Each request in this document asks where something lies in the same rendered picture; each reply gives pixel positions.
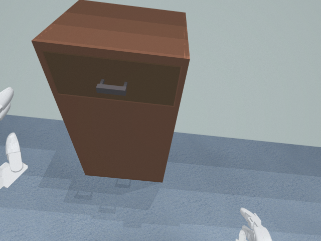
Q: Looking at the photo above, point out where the left robot hand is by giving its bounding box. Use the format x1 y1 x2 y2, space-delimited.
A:
0 87 28 189

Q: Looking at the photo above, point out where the drawer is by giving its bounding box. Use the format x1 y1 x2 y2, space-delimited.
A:
43 51 181 106

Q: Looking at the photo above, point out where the handle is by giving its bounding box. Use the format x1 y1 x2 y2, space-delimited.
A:
96 79 127 96

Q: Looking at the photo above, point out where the cabinet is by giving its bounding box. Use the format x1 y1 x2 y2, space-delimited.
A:
31 0 190 182

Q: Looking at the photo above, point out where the right robot hand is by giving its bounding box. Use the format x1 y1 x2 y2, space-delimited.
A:
236 208 272 241

